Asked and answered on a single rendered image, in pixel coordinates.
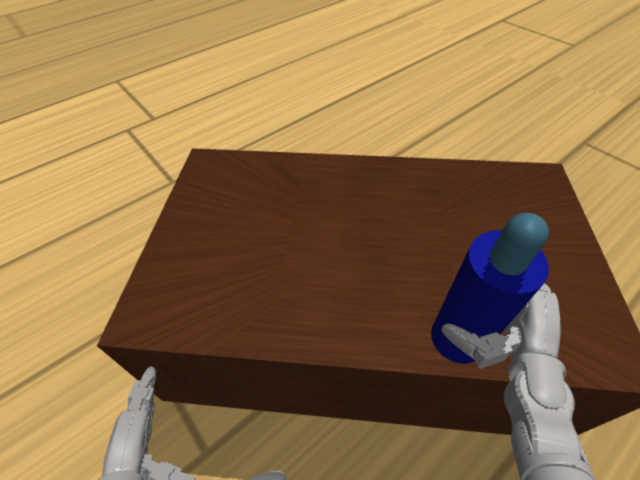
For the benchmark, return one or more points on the left robot hand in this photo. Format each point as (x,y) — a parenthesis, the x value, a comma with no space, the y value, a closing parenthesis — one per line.
(128,444)

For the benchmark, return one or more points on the right robot arm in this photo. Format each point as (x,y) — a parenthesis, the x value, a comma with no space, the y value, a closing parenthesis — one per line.
(541,404)

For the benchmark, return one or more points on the bottle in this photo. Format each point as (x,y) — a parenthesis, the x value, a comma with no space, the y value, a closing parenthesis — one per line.
(501,272)

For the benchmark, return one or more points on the right robot hand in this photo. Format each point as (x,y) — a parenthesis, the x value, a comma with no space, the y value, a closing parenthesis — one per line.
(536,328)

